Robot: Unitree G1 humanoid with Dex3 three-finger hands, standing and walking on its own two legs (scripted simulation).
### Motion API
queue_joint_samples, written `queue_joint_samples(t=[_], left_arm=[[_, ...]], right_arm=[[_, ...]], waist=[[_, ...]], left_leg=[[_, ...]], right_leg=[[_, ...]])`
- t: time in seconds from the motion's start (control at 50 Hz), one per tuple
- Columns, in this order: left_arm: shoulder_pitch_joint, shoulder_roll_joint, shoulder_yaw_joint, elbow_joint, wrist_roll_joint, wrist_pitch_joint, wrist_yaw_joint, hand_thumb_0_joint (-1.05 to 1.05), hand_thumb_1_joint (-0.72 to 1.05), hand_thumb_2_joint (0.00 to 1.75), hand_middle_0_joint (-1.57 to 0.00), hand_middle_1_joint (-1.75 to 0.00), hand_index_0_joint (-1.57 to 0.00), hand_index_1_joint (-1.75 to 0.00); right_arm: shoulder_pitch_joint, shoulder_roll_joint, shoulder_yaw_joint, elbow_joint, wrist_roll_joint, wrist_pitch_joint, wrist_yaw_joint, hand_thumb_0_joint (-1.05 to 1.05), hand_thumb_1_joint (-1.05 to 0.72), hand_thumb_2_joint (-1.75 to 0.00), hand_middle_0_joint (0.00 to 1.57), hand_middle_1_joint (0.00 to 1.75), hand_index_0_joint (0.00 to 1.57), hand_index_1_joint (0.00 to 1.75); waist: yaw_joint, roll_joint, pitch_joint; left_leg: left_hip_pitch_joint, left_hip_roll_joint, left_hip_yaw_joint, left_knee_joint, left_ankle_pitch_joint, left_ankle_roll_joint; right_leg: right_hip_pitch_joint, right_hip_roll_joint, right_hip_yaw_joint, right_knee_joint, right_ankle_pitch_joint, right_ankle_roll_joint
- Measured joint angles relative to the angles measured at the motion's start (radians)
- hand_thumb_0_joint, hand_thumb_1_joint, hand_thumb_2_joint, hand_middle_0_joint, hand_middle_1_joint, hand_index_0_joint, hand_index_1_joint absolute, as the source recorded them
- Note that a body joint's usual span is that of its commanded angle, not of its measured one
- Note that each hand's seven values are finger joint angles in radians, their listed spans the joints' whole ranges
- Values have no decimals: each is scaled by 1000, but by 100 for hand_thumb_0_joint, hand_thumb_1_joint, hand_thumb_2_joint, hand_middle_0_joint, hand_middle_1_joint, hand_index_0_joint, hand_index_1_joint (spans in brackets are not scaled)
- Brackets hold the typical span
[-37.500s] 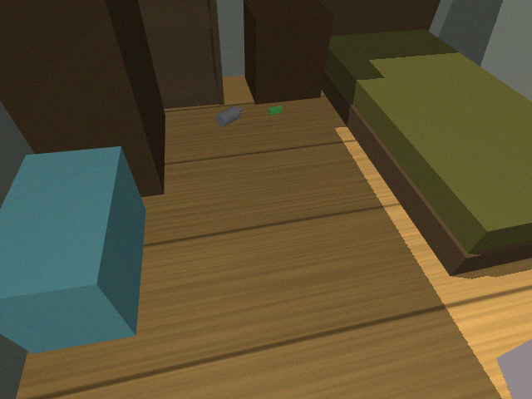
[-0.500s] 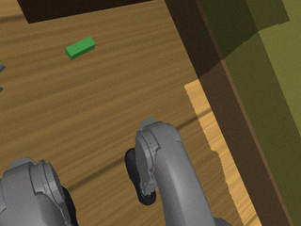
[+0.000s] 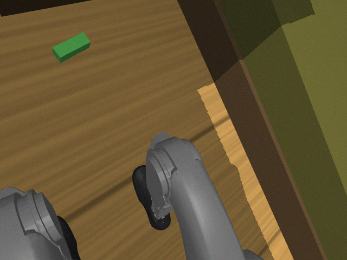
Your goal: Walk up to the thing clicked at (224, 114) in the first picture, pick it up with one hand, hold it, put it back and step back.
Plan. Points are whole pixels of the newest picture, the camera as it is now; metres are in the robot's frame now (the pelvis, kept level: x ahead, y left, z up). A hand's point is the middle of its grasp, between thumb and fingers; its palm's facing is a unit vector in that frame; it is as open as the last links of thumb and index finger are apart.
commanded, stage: rest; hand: left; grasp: from above
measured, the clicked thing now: out of the picture +0.49 +0.30 -0.27
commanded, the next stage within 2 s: open in 0.34 s
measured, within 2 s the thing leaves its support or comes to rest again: rests again in 0.84 s
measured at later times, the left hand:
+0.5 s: hand out of the picture +0.46 +0.31 -0.25, palm faces -0.28 -0.36 -0.89, open 11.1 cm
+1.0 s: hand out of the picture +0.47 +0.32 -0.25, palm faces -0.27 -0.36 -0.89, open 13.2 cm
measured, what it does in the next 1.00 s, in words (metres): stands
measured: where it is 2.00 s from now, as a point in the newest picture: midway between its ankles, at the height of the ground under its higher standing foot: (116, 234)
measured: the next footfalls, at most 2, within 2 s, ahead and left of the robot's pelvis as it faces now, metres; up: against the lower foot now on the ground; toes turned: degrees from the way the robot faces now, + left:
none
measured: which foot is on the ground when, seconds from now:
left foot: down 0.00-1.00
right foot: down 0.00-1.00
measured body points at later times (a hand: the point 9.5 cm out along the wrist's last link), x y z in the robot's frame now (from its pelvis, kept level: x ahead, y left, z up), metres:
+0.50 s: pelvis +0.00 +0.00 +0.00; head +0.30 +0.10 +0.32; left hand +0.48 +0.32 -0.20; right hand +0.00 -0.24 -0.04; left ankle +0.06 +0.13 -0.28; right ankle +0.12 -0.13 -0.28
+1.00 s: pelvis -0.01 +0.00 +0.01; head +0.30 +0.11 +0.32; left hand +0.48 +0.33 -0.20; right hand -0.02 -0.24 -0.03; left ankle +0.06 +0.13 -0.28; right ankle +0.12 -0.13 -0.28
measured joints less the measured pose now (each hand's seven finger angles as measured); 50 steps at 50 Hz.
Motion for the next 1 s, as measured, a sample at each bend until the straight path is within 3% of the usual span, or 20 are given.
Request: queue_joint_samples(t=[0.54, 0.76, 1.0], left_arm=[[-27, 76, -23, 38, -8, -4, 7, -1, -15, 48, -66, -51, -68, -52], [-31, 101, -31, 23, -10, -17, 8, 0, -20, 69, -47, -71, -48, -71], [-25, 106, -55, 1, -30, -3, -20, 0, -40, 92, -24, -92, -24, -92]], right_arm=[[-9, -18, 43, -41, -4, -21, -7, 0, -91, -90, 19, 30, 20, 30], [0, -22, 55, -49, -5, -21, -15, 0, -90, -90, 20, 30, 20, 30], [15, -19, 55, -47, -1, -18, -23, 0, -90, -90, 20, 30, 20, 30]], waist=[[-31, -24, 47], [-37, -35, 65], [-35, -37, 60]], left_leg=[[17, 1, -21, -2, 5, 6], [22, 2, -26, -9, 17, 5], [23, -1, -24, -16, 16, 8]], right_leg=[[32, 5, -19, -23, 11, 7], [41, 7, -24, -34, 25, 8], [47, 4, -24, -42, 19, 7]])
